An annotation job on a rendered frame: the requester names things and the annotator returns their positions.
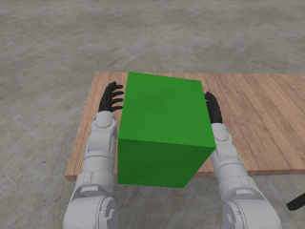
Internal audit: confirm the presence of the left robot hand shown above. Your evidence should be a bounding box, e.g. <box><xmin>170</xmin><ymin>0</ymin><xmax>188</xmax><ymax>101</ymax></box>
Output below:
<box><xmin>98</xmin><ymin>81</ymin><xmax>124</xmax><ymax>113</ymax></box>

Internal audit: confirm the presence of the left robot upper arm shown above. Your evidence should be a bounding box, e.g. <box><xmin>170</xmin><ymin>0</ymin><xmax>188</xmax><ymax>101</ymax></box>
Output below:
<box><xmin>63</xmin><ymin>196</ymin><xmax>119</xmax><ymax>229</ymax></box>

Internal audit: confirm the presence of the robot left forearm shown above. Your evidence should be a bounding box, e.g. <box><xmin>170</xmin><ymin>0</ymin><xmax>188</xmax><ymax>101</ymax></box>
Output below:
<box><xmin>63</xmin><ymin>111</ymin><xmax>118</xmax><ymax>229</ymax></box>

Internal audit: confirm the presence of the robot right forearm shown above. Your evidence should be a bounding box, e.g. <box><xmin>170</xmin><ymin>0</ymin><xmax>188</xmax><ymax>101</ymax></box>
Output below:
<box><xmin>210</xmin><ymin>123</ymin><xmax>282</xmax><ymax>229</ymax></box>

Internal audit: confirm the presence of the right robot upper arm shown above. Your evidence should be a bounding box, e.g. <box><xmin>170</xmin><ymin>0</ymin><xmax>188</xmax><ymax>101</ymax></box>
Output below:
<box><xmin>222</xmin><ymin>198</ymin><xmax>281</xmax><ymax>229</ymax></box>

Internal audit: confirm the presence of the table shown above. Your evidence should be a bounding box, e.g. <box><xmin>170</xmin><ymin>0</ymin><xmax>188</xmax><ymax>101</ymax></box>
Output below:
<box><xmin>65</xmin><ymin>72</ymin><xmax>305</xmax><ymax>211</ymax></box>

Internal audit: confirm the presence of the right robot hand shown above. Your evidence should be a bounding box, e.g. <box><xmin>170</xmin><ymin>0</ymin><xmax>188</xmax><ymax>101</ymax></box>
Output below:
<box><xmin>204</xmin><ymin>92</ymin><xmax>223</xmax><ymax>124</ymax></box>

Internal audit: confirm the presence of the carton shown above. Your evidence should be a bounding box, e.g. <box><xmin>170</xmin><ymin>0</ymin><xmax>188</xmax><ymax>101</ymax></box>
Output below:
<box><xmin>117</xmin><ymin>72</ymin><xmax>216</xmax><ymax>188</ymax></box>

